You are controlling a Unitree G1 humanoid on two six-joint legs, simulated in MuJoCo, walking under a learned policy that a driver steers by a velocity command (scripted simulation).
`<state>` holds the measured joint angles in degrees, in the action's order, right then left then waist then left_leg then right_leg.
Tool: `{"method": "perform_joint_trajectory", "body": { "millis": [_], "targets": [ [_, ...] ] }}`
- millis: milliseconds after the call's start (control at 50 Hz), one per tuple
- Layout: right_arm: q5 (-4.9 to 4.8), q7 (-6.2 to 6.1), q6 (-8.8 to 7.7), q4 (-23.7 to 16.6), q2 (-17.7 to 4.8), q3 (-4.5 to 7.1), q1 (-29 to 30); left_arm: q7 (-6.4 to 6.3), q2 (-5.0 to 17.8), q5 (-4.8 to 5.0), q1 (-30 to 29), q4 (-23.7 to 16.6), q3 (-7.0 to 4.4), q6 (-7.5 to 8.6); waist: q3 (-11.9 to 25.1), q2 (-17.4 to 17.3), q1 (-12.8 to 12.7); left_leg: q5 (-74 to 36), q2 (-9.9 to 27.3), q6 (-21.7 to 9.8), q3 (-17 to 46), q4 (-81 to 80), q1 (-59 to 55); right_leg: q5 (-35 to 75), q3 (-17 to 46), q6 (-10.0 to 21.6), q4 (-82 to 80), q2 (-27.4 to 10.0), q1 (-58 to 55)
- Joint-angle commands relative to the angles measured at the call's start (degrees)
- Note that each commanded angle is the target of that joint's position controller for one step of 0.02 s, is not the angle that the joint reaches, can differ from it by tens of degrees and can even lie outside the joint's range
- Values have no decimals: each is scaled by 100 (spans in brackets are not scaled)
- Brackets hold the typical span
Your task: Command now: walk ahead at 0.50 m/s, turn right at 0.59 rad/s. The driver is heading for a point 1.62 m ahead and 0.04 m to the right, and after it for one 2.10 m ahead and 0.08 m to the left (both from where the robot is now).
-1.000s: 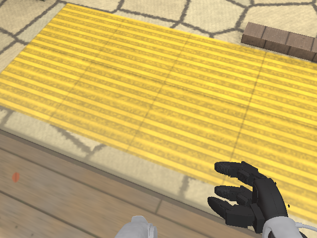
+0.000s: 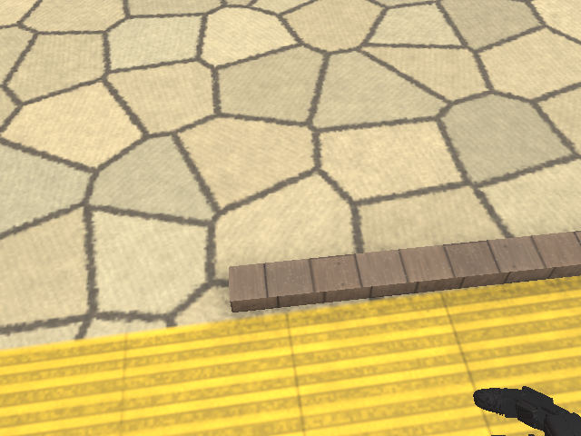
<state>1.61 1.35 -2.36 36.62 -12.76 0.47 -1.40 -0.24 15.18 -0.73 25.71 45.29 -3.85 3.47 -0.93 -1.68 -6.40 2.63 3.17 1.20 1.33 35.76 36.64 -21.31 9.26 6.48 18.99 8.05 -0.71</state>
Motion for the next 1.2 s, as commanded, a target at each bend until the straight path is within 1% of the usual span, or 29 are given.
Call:
{"method": "perform_joint_trajectory", "body": {
  "millis": [20, 40, 60, 80, 100, 140, 160, 260, 380, 460, 500, 540, 560, 580, 600, 640, 680, 700, 840, 960, 1000, 1040, 1060, 1080, 1100, 1120, 1140, 1160, 1200],
  "targets": [
    [-30, -88, -175, -386, -785, 254, -199, -57, 1116, -10, -255, -369, -261, 63, 226, 650, 562, 400, -426, -204, -142, -472, -1409, 4696, 986, 300, 639, -1381, 391],
    [-13, -155, -225, -166, -933, 333, -984, -16, 1135, 9, -391, -387, -260, 80, 592, 473, 957, 342, -478, -320, -200, -773, -2416, 4931, 792, 156, 1540, -1127, 583],
    [82, -251, -290, -44, -1224, 430, -1887, 39, 906, 39, -441, -486, -202, 123, 1211, 213, 1359, 727, 245, -546, 435, -749, -3824, 3902, 604, 25, 2887, -834, 1357],
    [252, -323, -270, -88, -1730, 536, -2407, 41, 315, 186, -76, -699, -61, 127, 1992, -852, 1304, 1550, 1851, -937, 2510, -1032, -5179, 707, -99, -148, 4689, -154, 2740],
    [166, -265, -190, -100, -1713, 555, -2051, 37, 586, 94, 254, -775, -87, 77, 2232, -1680, 924, 1870, 2308, -1410, 4505, -1799, -5143, -917, -230, -168, 5584, -25, 3639],
    [31, -224, -135, -192, -700, 327, -1315, 70, 699, -106, -335, -632, -93, -59, 751, -174, 786, 2614, 1788, -1251, 2917, -2006, -3605, 41, -354, -205, 5685, -662, 3845],
    [37, -216, -147, -117, -584, 284, -1245, 137, 626, -117, -490, -653, -91, -104, 435, -157, 690, 2180, 1497, -1083, 2195, -2171, -3124, 196, -410, -240, 5396, -815, 3729],
    [-67, -137, -396, 308, -715, 329, -1651, 330, 407, -213, -807, -797, -20, -357, 79, -332, 557, 293, 1286, -1140, 698, -2610, -2499, 606, -452, -389, 4925, -1074, 3745],
    [-38, -62, -397, 655, -841, 344, -1881, 408, 187, -139, -1800, -1023, 130, -264, -156, -313, 680, 23, 993, -1039, -406, -2833, -2527, 1710, -690, -461, 2959, -1089, 3621],
    [-91, -56, -299, 948, -1028, 379, -2359, 428, 174, -138, -2453, -1231, 188, -193, -278, -331, 891, -320, 1075, -1002, -397, -2703, -2882, 1452, -1233, -329, 1863, -1085, 3094],
    [-79, -48, -216, 1082, -1162, 406, -2501, 357, 218, -166, -2405, -1234, 176, -116, -236, -350, 879, -1099, 1143, -1010, -265, -2255, -3225, 915, -1391, -237, 1479, -920, 2800],
    [-101, -58, -162, 1183, -1145, 379, -2491, 248, 350, -246, -1269, -861, 90, 18, 338, -96, 329, -2262, 835, -848, -517, -733, -3065, 1045, -1421, -72, 778, -646, 1188],
    [-130, -47, -192, 1036, -910, 295, -2418, 153, 724, -390, -236, -624, -32, 75, 1133, 323, -97, -1135, 546, -707, -672, 687, -2210, 577, -535, 143, 714, -1465, -307],
    [-224, 16, -224, 665, -202, 118, -2644, 42, 1437, -421, 185, -636, -186, 70, 1856, 1783, -60, 2271, -357, -426, -908, 2672, -126, 246, 2059, 702, 194, -3343, -1912],
    [-112, -73, -142, 757, -793, 300, -2377, -25, 1347, -219, 173, -654, -205, 14, 1821, 1203, -188, 2738, -413, -519, -71, 3464, 305, 687, 2589, 812, -136, -3457, -1446],
    [-142, -48, -125, 738, -680, 313, -1993, -9, 616, -116, -511, -560, 9, 54, 615, 731, 265, 1936, 39, -577, 130, 3258, 314, 1384, 925, 484, -295, -2835, -257],
    [-32, 1, 15, 920, -590, 343, -2161, -7, 237, -49, -875, -519, 127, 117, 182, 808, 598, 1565, 171, -463, 108, 2907, -125, 1633, 13, 114, -682, -2374, 510],
    [6, 37, 77, 940, -524, 345, -2257, -18, 277, -50, -855, -492, 118, 162, 196, 994, 667, 1476, 138, -405, 62, 2924, -293, 1913, -142, 180, -759, -2427, 696],
    [32, 190, 185, 556, -315, 317, -1020, -44, 340, -50, -513, -67, 40, 287, -273, 580, 656, 215, 259, -261, -50, 2035, 527, 2503, -1401, 237, -1107, -2295, 513],
    [72, 278, 203, 144, -344, 244, -22, -89, 546, -98, -136, 215, -28, 195, -587, 507, 428, 224, 184, -652, -619, 747, 360, 3105, -2004, 133, -863, -2483, -117],
    [63, 257, 186, 84, -396, 274, -35, -103, 669, -102, -145, 257, -41, 133, -465, 471, 499, 640, -180, -859, -972, 404, -106, 4761, -2295, -5, -293, -2393, -420],
    [89, 169, 162, 258, -495, 362, -760, -143, 966, -128, 67, 397, -92, -15, 243, 558, 762, 1521, -875, -1096, -1289, -13, -1209, 6927, -2404, -68, 1546, -2344, -827],
    [133, 112, 94, 531, -619, 450, -1671, -156, 1123, -38, -55, 376, -131, -67, 797, 533, 1215, 987, -978, -1236, -1062, -894, -2536, 6299, -2478, -216, 2887, -2282, -342],
    [162, 22, 70, 728, -1138, 613, -2336, -139, 840, -28, -76, 196, -59, -33, 1357, 162, 1400, 1233, 17, -1448, 313, -900, -4279, 3521, -2304, -377, 4426, -2096, 1274],
    [40, -19, 102, 598, -1954, 785, -2152, -39, 214, 28, -181, -336, 63, 32, 1692, -1283, 988, -186, 1698, -2391, 3582, -1303, -5885, -855, -1840, -824, 6566, -826, 3979],
    [-111, -79, 169, 636, -1890, 813, -2605, -28, 597, -56, -1039, -533, 28, 118, 1703, -129, 1522, -1093, 1707, -2503, 3518, -1666, -5831, -411, -864, -821, 6831, -952, 4667],
    [-109, -154, 163, 773, -1622, 738, -2411, -17, 405, 27, -1249, -617, 88, 183, 969, -93, 1311, -1325, 1575, -2413, 2691, -1572, -5304, -81, -832, -764, 6753, -1208, 4956],
    [-121, -171, 144, 792, -1243, 627, -2132, -13, 412, 10, -1150, -547, 105, 216, 386, 251, 1006, -1603, 1259, -2097, 2138, -1664, -4334, 77, -877, -742, 6258, -1382, 4662],
    [-134, -186, 85, 661, -906, 488, -1557, 53, 426, -150, -993, -534, 98, 24, 35, 221, 548, -1469, 700, -1774, 1487, -1979, -3176, 157, -845, -797, 5646, -1489, 4026]
  ]
}}
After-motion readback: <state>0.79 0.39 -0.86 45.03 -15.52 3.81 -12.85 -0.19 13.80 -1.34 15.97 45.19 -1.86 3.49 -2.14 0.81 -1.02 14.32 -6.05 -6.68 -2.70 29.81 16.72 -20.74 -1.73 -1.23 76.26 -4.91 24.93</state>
